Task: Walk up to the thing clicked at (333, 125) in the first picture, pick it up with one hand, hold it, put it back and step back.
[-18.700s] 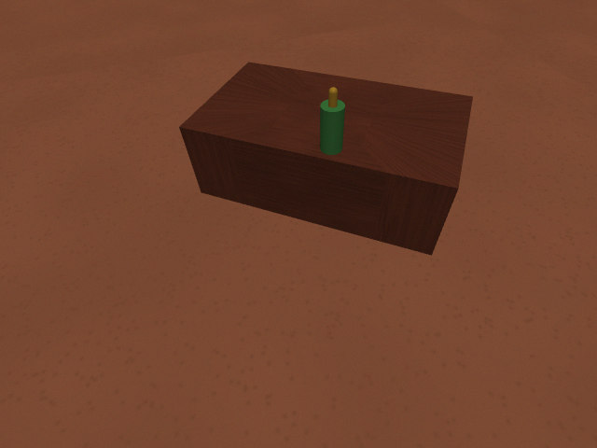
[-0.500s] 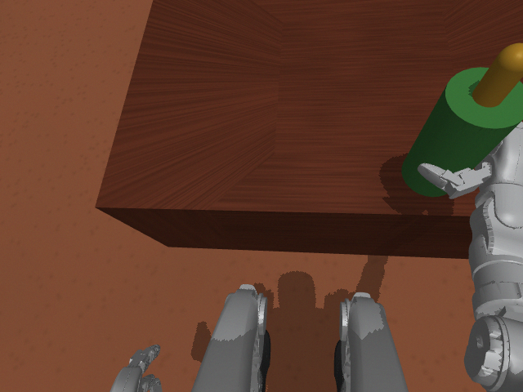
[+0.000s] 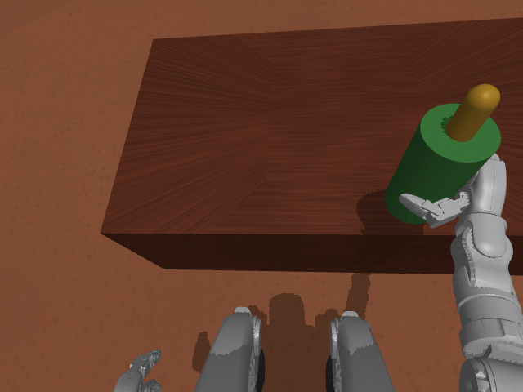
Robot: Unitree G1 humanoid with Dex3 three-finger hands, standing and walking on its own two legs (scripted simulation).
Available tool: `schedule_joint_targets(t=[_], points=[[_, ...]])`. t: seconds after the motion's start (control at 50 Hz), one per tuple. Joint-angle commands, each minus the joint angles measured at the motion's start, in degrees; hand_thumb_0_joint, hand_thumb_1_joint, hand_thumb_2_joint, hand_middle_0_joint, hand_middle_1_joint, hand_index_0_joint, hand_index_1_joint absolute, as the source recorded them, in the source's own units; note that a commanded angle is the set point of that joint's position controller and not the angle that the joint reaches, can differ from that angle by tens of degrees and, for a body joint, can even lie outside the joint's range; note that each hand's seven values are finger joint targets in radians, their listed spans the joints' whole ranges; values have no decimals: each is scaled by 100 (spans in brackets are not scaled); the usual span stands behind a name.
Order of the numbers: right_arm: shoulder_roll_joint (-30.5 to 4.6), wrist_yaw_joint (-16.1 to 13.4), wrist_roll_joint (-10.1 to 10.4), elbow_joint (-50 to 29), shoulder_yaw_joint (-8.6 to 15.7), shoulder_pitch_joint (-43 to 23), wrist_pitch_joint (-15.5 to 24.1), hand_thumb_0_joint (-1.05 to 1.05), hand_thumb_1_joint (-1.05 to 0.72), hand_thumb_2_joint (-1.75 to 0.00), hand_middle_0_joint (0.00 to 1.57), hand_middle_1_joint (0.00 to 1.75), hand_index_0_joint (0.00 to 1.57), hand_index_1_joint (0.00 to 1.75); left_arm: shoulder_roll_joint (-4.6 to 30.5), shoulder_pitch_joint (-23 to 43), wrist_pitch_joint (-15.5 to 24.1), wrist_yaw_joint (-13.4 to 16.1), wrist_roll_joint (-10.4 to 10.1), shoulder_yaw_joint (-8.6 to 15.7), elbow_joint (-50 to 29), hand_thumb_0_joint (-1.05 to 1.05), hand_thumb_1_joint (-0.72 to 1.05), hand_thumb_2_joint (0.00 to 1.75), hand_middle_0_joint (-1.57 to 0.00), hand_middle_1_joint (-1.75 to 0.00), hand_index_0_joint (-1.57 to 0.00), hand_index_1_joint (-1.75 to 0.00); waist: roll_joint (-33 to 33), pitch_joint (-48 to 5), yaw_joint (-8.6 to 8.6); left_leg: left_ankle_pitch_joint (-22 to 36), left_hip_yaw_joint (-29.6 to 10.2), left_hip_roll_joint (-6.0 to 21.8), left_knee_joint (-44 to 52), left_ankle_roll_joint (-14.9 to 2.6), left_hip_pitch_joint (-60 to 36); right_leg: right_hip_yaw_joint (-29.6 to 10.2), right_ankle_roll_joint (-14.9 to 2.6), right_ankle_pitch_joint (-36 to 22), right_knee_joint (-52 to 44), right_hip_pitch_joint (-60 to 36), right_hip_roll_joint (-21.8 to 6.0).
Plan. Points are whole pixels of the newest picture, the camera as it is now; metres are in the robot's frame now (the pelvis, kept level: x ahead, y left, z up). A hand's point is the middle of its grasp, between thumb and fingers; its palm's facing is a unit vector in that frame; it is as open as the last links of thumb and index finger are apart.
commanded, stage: lift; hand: right
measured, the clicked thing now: (440, 159) +0.43 -0.20 +0.05
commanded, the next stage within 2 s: hold in 1.10 s
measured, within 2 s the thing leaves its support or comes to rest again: neither
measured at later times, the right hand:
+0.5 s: hand (460, 163) +0.39 -0.19 +0.10, palm faces +0.20 +0.98 -0.02, open 11.9 cm
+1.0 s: hand (465, 152) +0.38 -0.18 +0.14, palm faces +0.20 +0.98 -0.01, open 11.9 cm
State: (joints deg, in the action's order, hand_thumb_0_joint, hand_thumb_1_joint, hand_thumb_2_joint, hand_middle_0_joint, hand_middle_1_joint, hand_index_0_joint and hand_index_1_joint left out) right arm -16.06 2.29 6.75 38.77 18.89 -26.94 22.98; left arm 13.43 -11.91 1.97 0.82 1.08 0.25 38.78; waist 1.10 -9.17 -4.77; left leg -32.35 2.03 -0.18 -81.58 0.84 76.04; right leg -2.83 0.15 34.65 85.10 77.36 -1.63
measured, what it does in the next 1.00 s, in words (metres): rises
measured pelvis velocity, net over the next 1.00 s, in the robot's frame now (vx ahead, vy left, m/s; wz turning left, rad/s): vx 0.04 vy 0.00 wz -0.01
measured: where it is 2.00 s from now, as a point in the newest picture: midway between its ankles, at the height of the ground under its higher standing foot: outside the picture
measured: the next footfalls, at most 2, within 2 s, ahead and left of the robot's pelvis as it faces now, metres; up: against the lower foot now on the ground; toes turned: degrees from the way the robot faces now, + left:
none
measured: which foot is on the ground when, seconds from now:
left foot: down 0.00-1.00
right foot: down 0.00-1.00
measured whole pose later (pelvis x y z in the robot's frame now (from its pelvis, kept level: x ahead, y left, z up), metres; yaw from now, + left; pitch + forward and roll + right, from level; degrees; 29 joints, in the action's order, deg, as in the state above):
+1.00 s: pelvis +0.04 +0.00 +0.11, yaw -1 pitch +11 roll +2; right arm -9.9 -2.5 7.6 28.7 9.8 -11.0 21.7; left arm 12.0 -13.9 3.3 2.5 0.4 0.2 39.3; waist 0.5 -3.6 -2.4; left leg -24.1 0.7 -0.3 -51.7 0.9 38.7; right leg -0.9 0.2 26.3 54.6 39.4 -1.8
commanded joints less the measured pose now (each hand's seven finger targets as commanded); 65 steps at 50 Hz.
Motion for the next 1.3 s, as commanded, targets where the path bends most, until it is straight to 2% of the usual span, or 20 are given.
schedule_joint_targets(t=[0.0, 0.12, 0.14, 0.18, 0.2, 0.24, 0.3, 0.34, 0.44, 0.5, 0.54, 0.56, 0.68, 0.78, 0.94, 0.96, 0.98, 1.2, 1.26, 1.28], points=[[-1169, -110, 209, -2263, 61, -2095, 624, 0, -4, -133, 124, 144, 129, 144, 934, -553, 189, 104, -31, 390, -468, 0, 91, 90, -19, -30, -20, -30, 654, -3227, 111, 1678, -26, -76, 1344, -274, -2192, 44, -84, -1688, -1578, -2764, 77], [-941, -268, 199, -2400, -122, -1624, 480, 0, -3, -134, 126, 146, 132, 146, 885, -587, 279, 156, -53, 400, -420, 0, 90, 91, -19, -30, -19, -30, 369, -2815, 71, 2008, -36, -101, 1854, -232, -2831, 64, -98, -1973, -2017, -3195, 71], [-736, -265, 198, -2302, -250, -1507, 469, 0, -1, -133, 124, 145, 130, 145, 851, -584, 290, 152, -43, 392, -391, 0, 89, 91, -19, -30, -19, -30, 382, -2669, -9, 2064, -16, -100, 1894, -231, -2823, 49, -90, -2057, -2083, -3244, 70], [-771, -286, 216, -2491, -241, -1505, 482, 0, 0, -132, 124, 144, 129, 145, 871, -555, 311, 153, -40, 388, -415, 0, 89, 91, -19, -30, -19, -30, 458, -2596, 69, 2175, -18, -102, 2007, -235, -2933, 56, -71, -2221, -2236, -3465, 57], [-689, -292, 190, -2360, -342, -1533, 472, 0, 0, -132, 124, 144, 129, 144, 849, -536, 308, 146, -32, 365, -390, 0, 88, 91, -19, -30, -19, -30, 546, -2474, 35, 2133, -18, -97, 2089, -233, -2952, 71, -63, -2190, -2312, -3564, 64], [-795, -319, 195, -2431, -203, -1384, 470, 0, -2, -132, 124, 144, 130, 144, 855, -473, 320, 145, -49, 368, -441, 0, 89, 91, -19, -30, -19, -30, 424, -2311, 142, 1984, 0, -106, 2247, -233, -3112, 51, -51, -2036, -2538, -3600, 59], [-482, -320, 200, -2359, -442, -1187, 481, 0, -1, -133, 124, 145, 130, 145, 824, -440, 339, 125, -44, 359, -488, 0, 89, 91, -19, -30, -18, -30, 383, -2090, 103, 1879, 26, -112, 2441, -229, -3236, 10, -31, -1892, -2824, -3782, 50], [-626, -336, 205, -2525, -370, -1219, 525, 0, 1, -132, 123, 145, 129, 145, 800, -441, 336, 124, -30, 338, -490, 0, 89, 91, -19, -29, -18, -30, 543, -2234, 191, 2003, -6, -107, 2541, -232, -3427, 55, -19, -2054, -2895, -4024, 65], [-529, -363, 228, -2670, -444, -1080, 549, 0, 2, -131, 123, 144, 129, 144, 766, -468, 327, 144, -35, 339, -507, 0, 90, 90, -19, -30, -19, -30, 390, -2141, 156, 2367, -49, -102, 2811, -197, -3861, 124, -47, -2393, -3056, -4273, 72], [-385, -365, 255, -2615, -527, -1002, 550, 0, 3, -130, 122, 143, 127, 143, 779, -440, 360, 161, -39, 354, -493, 0, 91, 90, -19, -30, -19, -30, 312, -1874, 87, 2250, -23, -114, 2945, -194, -3836, 97, -39, -2282, -3240, -4373, 48], [-485, -392, 216, -2671, -480, -856, 582, 0, 3, -131, 122, 143, 128, 143, 731, -401, 347, 158, -35, 320, -510, 0, 90, 90, -19, -30, -19, -30, 467, -1946, 210, 2248, -38, -106, 3023, -200, -3950, 123, -25, -2336, -3320, -4549, 49], [-414, -371, 233, -2707, -529, -869, 593, 0, 3, -131, 122, 143, 128, 143, 764, -445, 347, 164, -36, 366, -533, 0, 91, 90, -19, -30, -19, -30, 291, -1948, 147, 2332, -28, -112, 3064, -187, -4044, 107, -35, -2413, -3339, -4559, 45], [-366, -407, 266, -2806, -549, -749, 612, 0, 4, -129, 120, 141, 126, 141, 708, -351, 364, 164, -50, 299, -535, 0, 92, 89, -19, -30, -19, -30, 344, -1743, 240, 2243, -33, -109, 3270, -185, -4272, 113, -17, -2327, -3623, -4743, 33], [-293, -441, 253, -2766, -565, -542, 563, 0, 6, -129, 120, 141, 126, 141, 660, -435, 337, 199, -48, 314, -506, 0, 92, 89, -19, -30, -19, -30, 87, -1707, 228, 2703, -96, -74, 3412, -147, -4636, 206, -76, -2709, -3615, -4797, 76], [-280, -472, 209, -2980, -616, -503, 557, 0, 6, -129, 119, 141, 125, 141, 585, -308, 311, 210, -56, 277, -575, 0, 92, 89, -19, -30, -19, -30, 190, -1584, 282, 2682, -153, -51, 3632, -141, -4879, 265, -89, -2590, -3793, -4936, 98], [-96, -457, 241, -2615, -700, -186, 496, 0, 3, -129, 120, 141, 126, 141, 674, -318, 327, 222, -65, 334, -542, 0, 92, 89, -19, -31, -19, -30, -13, -1407, 214, 2672, -135, -64, 3662, -129, -4840, 251, -93, -2584, -3821, -4918, 87], [-266, -480, 244, -3163, -646, -568, 543, 0, 7, -128, 118, 140, 124, 140, 571, -253, 316, 210, -63, 253, -597, 0, 92, 89, -19, -31, -20, -30, 278, -1512, 302, 2615, -143, -51, 3670, -153, -4899, 261, -75, -2544, -3876, -4964, 95], [-121, -515, 244, -3094, -783, -354, 468, 0, 8, -128, 118, 140, 124, 140, 603, -204, 316, 249, -85, 269, -585, 0, 91, 90, -19, -31, -20, -31, 81, -1384, 261, 2674, -84, -62, 3810, -145, -4995, 218, -46, -2708, -4072, -5282, 56], [-174, -499, 246, -3177, -780, -243, 438, 0, 11, -127, 117, 139, 123, 139, 585, -152, 299, 237, -94, 259, -617, 0, 90, 90, -20, -31, -20, -31, 173, -1314, 344, 2701, -99, -46, 3872, -146, -5123, 237, -48, -2722, -4122, -5248, 77], [-122, -488, 246, -2987, -802, -238, 420, 0, 10, -127, 117, 139, 123, 139, 658, -174, 310, 244, -96, 307, -581, 0, 91, 90, -20, -31, -20, -31, 68, -1222, 272, 2629, -108, -53, 3904, -134, -5038, 240, -57, -2633, -4133, -5255, 72]])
